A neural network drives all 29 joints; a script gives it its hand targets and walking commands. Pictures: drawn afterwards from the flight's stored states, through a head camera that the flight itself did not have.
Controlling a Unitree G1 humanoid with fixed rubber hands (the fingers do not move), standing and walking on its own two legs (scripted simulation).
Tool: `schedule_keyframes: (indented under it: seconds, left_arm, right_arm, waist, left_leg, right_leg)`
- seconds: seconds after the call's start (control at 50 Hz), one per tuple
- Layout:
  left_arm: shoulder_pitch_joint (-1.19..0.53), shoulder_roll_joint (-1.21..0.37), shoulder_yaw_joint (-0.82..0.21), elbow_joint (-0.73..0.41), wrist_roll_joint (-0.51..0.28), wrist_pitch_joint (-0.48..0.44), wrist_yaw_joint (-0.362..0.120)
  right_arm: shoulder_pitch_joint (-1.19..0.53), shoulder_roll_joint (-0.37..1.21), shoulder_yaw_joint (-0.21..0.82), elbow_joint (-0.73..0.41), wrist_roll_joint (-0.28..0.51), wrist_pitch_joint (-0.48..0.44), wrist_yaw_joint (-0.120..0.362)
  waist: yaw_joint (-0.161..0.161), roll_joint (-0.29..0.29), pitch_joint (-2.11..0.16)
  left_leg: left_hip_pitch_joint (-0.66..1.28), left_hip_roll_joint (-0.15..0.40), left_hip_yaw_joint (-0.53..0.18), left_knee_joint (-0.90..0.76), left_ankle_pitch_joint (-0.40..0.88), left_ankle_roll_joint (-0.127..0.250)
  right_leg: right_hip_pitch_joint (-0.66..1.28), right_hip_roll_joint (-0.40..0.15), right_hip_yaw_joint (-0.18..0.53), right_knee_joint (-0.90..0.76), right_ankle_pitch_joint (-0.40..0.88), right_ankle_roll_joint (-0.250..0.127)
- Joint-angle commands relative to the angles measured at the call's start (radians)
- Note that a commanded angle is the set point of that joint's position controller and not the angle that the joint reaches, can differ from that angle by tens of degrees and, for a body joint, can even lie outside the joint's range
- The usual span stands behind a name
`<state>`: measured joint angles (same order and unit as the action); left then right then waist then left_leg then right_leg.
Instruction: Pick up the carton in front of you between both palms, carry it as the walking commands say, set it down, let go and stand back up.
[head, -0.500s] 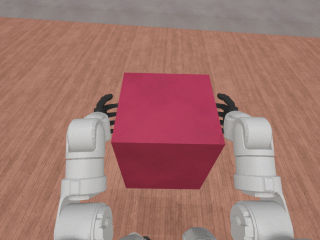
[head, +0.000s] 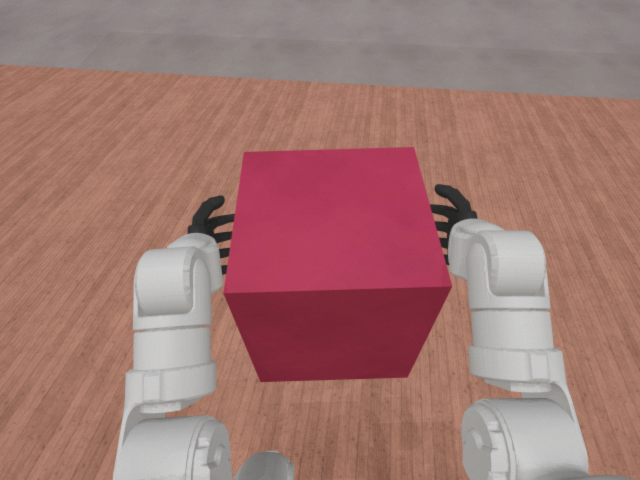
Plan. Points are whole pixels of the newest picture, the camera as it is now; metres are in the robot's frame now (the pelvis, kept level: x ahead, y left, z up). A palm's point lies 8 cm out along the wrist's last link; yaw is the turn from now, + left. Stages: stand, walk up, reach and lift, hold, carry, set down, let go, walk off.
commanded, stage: carry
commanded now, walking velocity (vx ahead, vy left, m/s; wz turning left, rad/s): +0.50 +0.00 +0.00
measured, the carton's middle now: (331, 273) +0.37 +0.01 +0.02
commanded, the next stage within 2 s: none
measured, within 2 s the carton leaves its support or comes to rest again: neither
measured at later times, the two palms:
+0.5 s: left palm (239, 110) +0.69 +0.17 +0.04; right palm (411, 114) +0.66 -0.13 +0.04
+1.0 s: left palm (260, 59) +0.96 +0.16 -0.02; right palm (390, 50) +0.98 -0.14 -0.02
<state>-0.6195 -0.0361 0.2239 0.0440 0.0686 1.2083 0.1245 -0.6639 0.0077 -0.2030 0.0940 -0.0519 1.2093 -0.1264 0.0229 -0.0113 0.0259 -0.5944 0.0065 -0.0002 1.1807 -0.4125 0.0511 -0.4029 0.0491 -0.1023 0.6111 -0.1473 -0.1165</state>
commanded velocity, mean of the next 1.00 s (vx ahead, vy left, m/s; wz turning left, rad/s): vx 0.50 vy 0.00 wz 0.00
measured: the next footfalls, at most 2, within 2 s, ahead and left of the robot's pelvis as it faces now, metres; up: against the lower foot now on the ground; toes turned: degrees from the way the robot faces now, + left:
left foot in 0.28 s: +0.35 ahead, +0.06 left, -0.05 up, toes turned +0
right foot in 0.80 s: +0.66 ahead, -0.03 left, -0.10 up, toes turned -1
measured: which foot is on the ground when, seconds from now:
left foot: up 0.00-0.26, down 0.28-0.78, up 0.80-1.00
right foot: down 0.00-0.28, up 0.30-0.78, down 0.80-1.00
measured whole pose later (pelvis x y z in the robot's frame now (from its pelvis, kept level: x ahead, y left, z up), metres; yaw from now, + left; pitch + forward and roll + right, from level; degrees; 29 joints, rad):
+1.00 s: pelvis +0.62 +0.00 -0.11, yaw +1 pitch +4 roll +1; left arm -0.57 -0.01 0.19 0.12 0.05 1.19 0.13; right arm -0.62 0.01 -0.19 0.17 -0.06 1.18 -0.12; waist 0.04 -0.02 -0.02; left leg -0.63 0.01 -0.03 1.18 -0.40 0.05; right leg -0.39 0.09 -0.10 0.62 -0.14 -0.14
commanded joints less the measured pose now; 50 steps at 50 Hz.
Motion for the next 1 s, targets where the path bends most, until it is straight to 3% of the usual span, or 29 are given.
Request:
schedule_keyframes:
  seconds: [0.0,0.04,0.1,0.18,0.22,0.24,0.26,0.28,0.3,0.32,0.34,0.36,0.38,0.42,0.46,0.54,0.68,0.72,0.74,0.76,0.78,0.8,0.82,0.84,0.86,0.88,0.9,0.94,0.98]
  left_arm:
    - [-0.780,-1.115,-0.712,-0.173,-0.490,-0.039,-0.254]
    - [-0.747,-1.110,-0.729,-0.190,-0.490,-0.049,-0.253]
    - [-0.715,-1.087,-0.761,-0.220,-0.494,-0.063,-0.255]
    - [-0.668,-1.025,-0.777,-0.220,-0.501,-0.067,-0.252]
    - [-0.641,-0.999,-0.773,-0.174,-0.497,-0.061,-0.254]
    - [-0.646,-0.986,-0.772,-0.146,-0.494,-0.057,-0.256]
    - [-0.655,-0.973,-0.764,-0.122,-0.489,-0.054,-0.257]
    - [-0.674,-0.972,-0.751,-0.089,-0.481,-0.045,-0.257]
    - [-0.671,-0.959,-0.732,-0.053,-0.472,-0.027,-0.250]
    - [-0.683,-0.965,-0.721,-0.062,-0.471,-0.022,-0.244]
    - [-0.731,-0.995,-0.719,-0.079,-0.473,-0.022,-0.241]
    - [-0.758,-1.026,-0.711,-0.081,-0.468,-0.026,-0.237]
    - [-0.756,-1.045,-0.698,-0.083,-0.457,-0.032,-0.231]
    - [-0.733,-1.073,-0.693,-0.095,-0.431,-0.044,-0.214]
    - [-0.691,-1.082,-0.690,-0.103,-0.404,-0.055,-0.196]
    - [-0.648,-1.058,-0.700,-0.139,-0.363,-0.071,-0.172]
    - [-0.601,-0.954,-0.694,-0.129,-0.328,-0.053,-0.172]
    - [-0.570,-0.921,-0.667,-0.080,-0.308,-0.043,-0.181]
    - [-0.558,-0.905,-0.651,-0.054,-0.299,-0.039,-0.186]
    - [-0.554,-0.895,-0.637,-0.033,-0.293,-0.036,-0.192]
    - [-0.539,-0.879,-0.617,-0.008,-0.292,-0.034,-0.200]
    - [-0.550,-0.859,-0.596,0.027,-0.295,-0.030,-0.207]
    - [-0.570,-0.861,-0.588,0.063,-0.302,-0.027,-0.211]
    - [-0.587,-0.897,-0.585,0.073,-0.324,-0.034,-0.220]
    - [-0.634,-0.975,-0.612,0.045,-0.368,-0.040,-0.232]
    - [-0.725,-1.036,-0.647,-0.011,-0.413,-0.045,-0.243]
    - [-0.804,-1.089,-0.684,-0.053,-0.457,-0.049,-0.249]
    - [-0.854,-1.141,-0.718,-0.103,-0.512,-0.062,-0.252]
    - [-0.821,-1.151,-0.720,-0.116,-0.524,-0.071,-0.252]
  right_arm:
    - [-0.666,1.143,0.669,-0.147,0.408,-0.053,0.204]
    - [-0.624,1.129,0.677,-0.161,0.384,-0.065,0.193]
    - [-0.594,1.092,0.697,-0.201,0.357,-0.079,0.183]
    - [-0.570,1.002,0.698,-0.243,0.335,-0.069,0.180]
    - [-0.531,0.948,0.670,-0.207,0.309,-0.056,0.184]
    - [-0.513,0.920,0.651,-0.182,0.294,-0.049,0.189]
    - [-0.499,0.882,0.627,-0.161,0.284,-0.041,0.196]
    - [-0.499,0.853,0.599,-0.122,0.284,-0.031,0.203]
    - [-0.495,0.835,0.586,-0.054,0.279,-0.025,0.205]
    - [-0.477,0.875,0.597,-0.045,0.299,-0.025,0.212]
    - [-0.535,0.937,0.610,-0.078,0.335,-0.027,0.222]
    - [-0.616,0.993,0.630,-0.112,0.374,-0.028,0.233]
    - [-0.688,1.046,0.655,-0.144,0.413,-0.031,0.242]
    - [-0.748,1.113,0.693,-0.182,0.472,-0.039,0.254]
    - [-0.745,1.134,0.705,-0.205,0.500,-0.047,0.260]
    - [-0.698,1.122,0.714,-0.218,0.504,-0.059,0.266]
    - [-0.607,1.050,0.714,-0.151,0.484,-0.057,0.268]
    - [-0.589,1.041,0.705,-0.093,0.476,-0.057,0.271]
    - [-0.589,1.041,0.700,-0.064,0.473,-0.057,0.273]
    - [-0.596,1.042,0.694,-0.036,0.470,-0.058,0.274]
    - [-0.621,1.038,0.682,-0.017,0.462,-0.058,0.274]
    - [-0.633,1.048,0.668,0.024,0.451,-0.051,0.272]
    - [-0.639,1.044,0.638,0.049,0.443,-0.041,0.264]
    - [-0.659,1.057,0.632,0.027,0.439,-0.040,0.255]
    - [-0.696,1.068,0.627,-0.010,0.432,-0.045,0.249]
    - [-0.729,1.094,0.623,-0.038,0.430,-0.053,0.243]
    - [-0.739,1.110,0.619,-0.058,0.426,-0.061,0.235]
    - [-0.709,1.130,0.617,-0.083,0.410,-0.072,0.217]
    - [-0.652,1.134,0.626,-0.094,0.393,-0.082,0.202]
  waist:
    - [0.026,-0.092,-0.528]
    - [0.038,-0.096,-0.531]
    - [0.067,-0.076,-0.506]
    - [0.096,-0.094,-0.468]
    - [0.036,-0.090,-0.493]
    - [-0.023,-0.062,-0.506]
    - [-0.049,0.018,-0.510]
    - [-0.030,0.169,-0.546]
    - [-0.080,0.319,-0.676]
    - [-0.092,0.239,-0.707]
    - [-0.091,0.145,-0.614]
    - [-0.080,0.056,-0.541]
    - [-0.064,0.035,-0.508]
    - [-0.052,0.059,-0.501]
    - [-0.059,0.100,-0.528]
    - [-0.091,0.123,-0.545]
    - [-0.153,0.103,-0.467]
    - [-0.118,0.106,-0.456]
    - [-0.074,0.100,-0.467]
    - [-0.019,0.080,-0.487]
    - [0.012,-0.011,-0.501]
    - [-0.002,-0.148,-0.538]
    - [0.018,-0.253,-0.590]
    - [0.045,-0.229,-0.631]
    - [0.037,-0.108,-0.571]
    - [0.016,-0.020,-0.499]
    - [-0.001,0.029,-0.453]
    - [-0.008,0.006,-0.449]
    - [0.002,-0.054,-0.480]
  left_leg:
    - [-0.163,0.020,0.015,-0.115,0.093,-0.012]
    - [-0.190,0.010,0.039,-0.206,0.195,-0.012]
    - [-0.150,-0.041,0.107,-0.445,0.383,-0.007]
    - [0.043,-0.081,0.127,-0.740,0.642,0.040]
    - [0.275,-0.073,0.116,-0.814,0.728,0.069]
    - [0.436,-0.034,0.104,-0.842,0.772,0.071]
    - [0.619,0.081,0.017,-0.773,0.952,0.066]
    - [0.842,0.289,-0.185,-0.550,1.416,0.094]
    - [1.056,0.430,-0.501,-0.551,1.158,0.307]
    - [1.017,0.404,-0.569,-0.638,0.702,0.323]
    - [0.875,0.324,-0.511,-0.701,0.527,0.278]
    - [0.761,0.293,-0.452,-0.733,0.547,0.234]
    - [0.677,0.272,-0.407,-0.744,0.617,0.207]
    - [0.608,0.234,-0.317,-0.756,0.722,0.135]
    - [0.668,0.205,-0.245,-0.726,0.895,0.106]
    - [0.772,0.160,-0.156,-0.680,1.091,0.091]
    - [0.775,0.058,-0.078,-0.566,0.976,0.091]
    - [0.680,0.062,-0.054,-0.464,0.939,0.079]
    - [0.621,0.067,-0.034,-0.372,0.940,0.061]
    - [0.511,0.057,0.000,-0.225,0.844,0.037]
    - [0.281,0.014,0.014,-0.045,0.423,0.022]
    - [0.028,-0.065,0.031,0.112,-0.200,0.004]
    - [-0.131,-0.092,-0.028,0.259,-0.240,-0.013]
    - [-0.239,-0.066,-0.047,0.350,-0.215,0.004]
    - [-0.247,-0.029,-0.056,0.295,-0.141,0.016]
    - [-0.211,-0.013,-0.055,0.201,-0.073,0.015]
    - [-0.157,0.005,-0.052,0.117,-0.035,0.007]
    - [-0.076,0.017,-0.031,0.010,0.016,-0.010]
    - [-0.117,0.022,-0.012,-0.059,0.093,-0.015]
  right_leg:
    - [0.541,-0.281,0.321,-0.117,0.672,-0.074]
    - [0.586,-0.253,0.276,-0.099,0.782,-0.064]
    - [0.615,-0.167,0.200,-0.071,0.804,-0.042]
    - [0.571,-0.127,0.141,0.009,0.657,-0.026]
    - [0.484,-0.125,0.116,0.158,0.638,0.007]
    - [0.389,-0.120,0.087,0.292,0.569,0.032]
    - [0.205,-0.083,0.080,0.446,0.269,0.046]
    - [-0.053,-0.010,0.064,0.603,-0.417,0.064]
    - [-0.298,0.041,0.140,0.863,-0.542,0.105]
    - [-0.361,0.001,0.167,0.887,-0.485,0.069]
    - [-0.367,-0.028,0.161,0.809,-0.411,0.058]
    - [-0.347,-0.052,0.153,0.727,-0.342,0.069]
    - [-0.313,-0.065,0.153,0.653,-0.294,0.078]
    - [-0.248,-0.076,0.135,0.548,-0.250,0.099]
    - [-0.281,-0.073,0.109,0.489,-0.192,0.106]
    - [-0.369,-0.059,0.072,0.372,-0.010,0.090]
    - [-0.236,0.032,-0.015,-0.115,0.333,0.050]
    - [-0.054,0.033,-0.012,-0.205,0.414,0.026]
    - [0.066,0.019,-0.016,-0.237,0.427,0.017]
    - [0.242,-0.022,0.004,-0.276,0.474,0.013]
    - [0.449,-0.156,0.135,-0.167,0.687,0.011]
    - [0.657,-0.346,0.381,0.032,1.079,-0.040]
    - [0.788,-0.430,0.570,0.027,0.975,-0.152]
    - [0.782,-0.465,0.701,-0.065,0.424,-0.249]
    - [0.629,-0.383,0.688,-0.149,0.082,-0.222]
    - [0.489,-0.333,0.625,-0.193,0.037,-0.168]
    - [0.377,-0.317,0.558,-0.215,0.085,-0.129]
    - [0.287,-0.287,0.480,-0.228,0.167,-0.083]
    - [0.368,-0.261,0.405,-0.192,0.405,-0.056]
